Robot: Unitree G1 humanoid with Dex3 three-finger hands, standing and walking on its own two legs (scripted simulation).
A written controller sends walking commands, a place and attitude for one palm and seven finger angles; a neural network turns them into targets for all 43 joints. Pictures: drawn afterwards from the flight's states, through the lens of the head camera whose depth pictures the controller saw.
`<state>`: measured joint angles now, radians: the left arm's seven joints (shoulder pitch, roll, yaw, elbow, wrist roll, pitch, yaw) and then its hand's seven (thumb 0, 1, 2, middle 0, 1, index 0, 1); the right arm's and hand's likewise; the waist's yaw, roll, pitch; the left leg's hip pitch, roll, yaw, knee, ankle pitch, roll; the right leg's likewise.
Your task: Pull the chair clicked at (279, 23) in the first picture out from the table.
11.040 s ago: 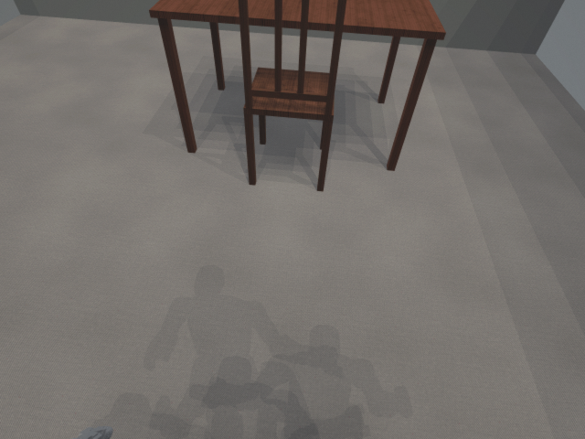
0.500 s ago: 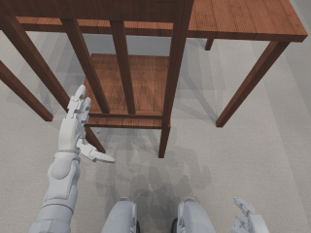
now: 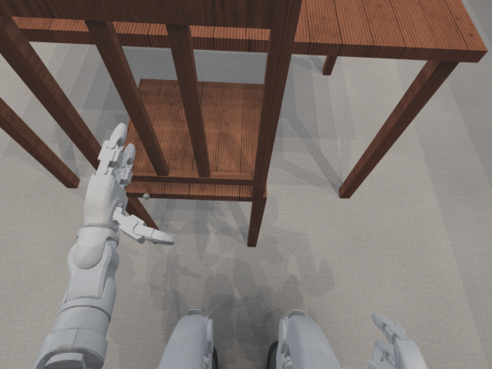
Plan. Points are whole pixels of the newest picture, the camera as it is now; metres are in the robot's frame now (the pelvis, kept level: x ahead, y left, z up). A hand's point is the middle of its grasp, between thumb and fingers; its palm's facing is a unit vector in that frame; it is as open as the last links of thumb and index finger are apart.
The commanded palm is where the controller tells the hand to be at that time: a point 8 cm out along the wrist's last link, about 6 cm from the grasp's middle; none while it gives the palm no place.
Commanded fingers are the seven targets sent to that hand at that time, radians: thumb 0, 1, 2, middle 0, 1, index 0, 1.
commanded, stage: push the fingers through the gap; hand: left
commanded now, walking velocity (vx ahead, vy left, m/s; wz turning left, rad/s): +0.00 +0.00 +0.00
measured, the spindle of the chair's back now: (140, 119) +0.50 +0.19 +0.05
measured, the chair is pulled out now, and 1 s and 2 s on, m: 0.00 0.00 0.00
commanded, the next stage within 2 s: hook a spindle and tug to test in 1.42 s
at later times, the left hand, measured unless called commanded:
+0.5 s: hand (153, 168) +0.42 +0.16 +0.03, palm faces -0.02 -1.00 -0.05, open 17.0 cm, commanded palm +0.40 +0.21 +0.02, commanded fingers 0.00 -0.50 0.30 -0.06 -0.08 -0.06 -0.08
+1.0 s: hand (150, 145) +0.47 +0.17 +0.03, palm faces +0.00 -1.00 -0.03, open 17.0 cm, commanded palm +0.45 +0.22 +0.02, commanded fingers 0.00 -0.50 0.30 -0.06 -0.08 -0.06 -0.08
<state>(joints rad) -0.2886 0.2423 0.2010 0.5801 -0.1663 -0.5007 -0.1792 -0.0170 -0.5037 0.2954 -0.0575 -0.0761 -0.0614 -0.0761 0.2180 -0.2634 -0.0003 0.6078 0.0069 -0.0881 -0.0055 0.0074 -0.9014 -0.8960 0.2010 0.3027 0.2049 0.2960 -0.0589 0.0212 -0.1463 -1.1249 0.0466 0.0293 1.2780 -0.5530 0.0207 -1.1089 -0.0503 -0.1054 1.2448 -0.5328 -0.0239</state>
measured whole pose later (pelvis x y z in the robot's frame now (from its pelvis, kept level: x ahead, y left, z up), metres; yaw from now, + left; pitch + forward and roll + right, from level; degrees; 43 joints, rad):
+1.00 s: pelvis +0.00 +0.01 +0.00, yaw -2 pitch +25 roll -3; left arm -0.68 0.35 0.33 0.99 -0.10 -0.55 -0.17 -0.02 -0.50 0.30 -0.06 -0.08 -0.06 -0.08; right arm 0.29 -0.26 0.01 0.64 -0.02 0.01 0.03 0.00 -0.90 -0.90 0.20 0.30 0.20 0.30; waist -0.13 0.03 -0.14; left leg -1.19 0.05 0.04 1.29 -0.55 0.04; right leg -1.17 -0.04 -0.09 1.24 -0.51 -0.01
